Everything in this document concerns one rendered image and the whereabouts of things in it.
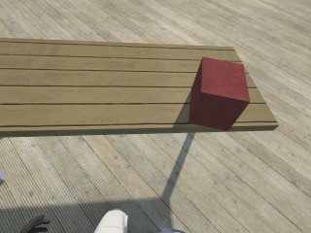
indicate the carton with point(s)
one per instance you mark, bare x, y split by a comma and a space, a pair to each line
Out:
219, 94

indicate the robot left thigh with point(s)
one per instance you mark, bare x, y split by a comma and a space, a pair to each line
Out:
114, 221

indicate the table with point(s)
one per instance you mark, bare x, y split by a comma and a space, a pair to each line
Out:
83, 88

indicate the left robot hand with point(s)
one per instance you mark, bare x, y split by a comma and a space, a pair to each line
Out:
36, 221

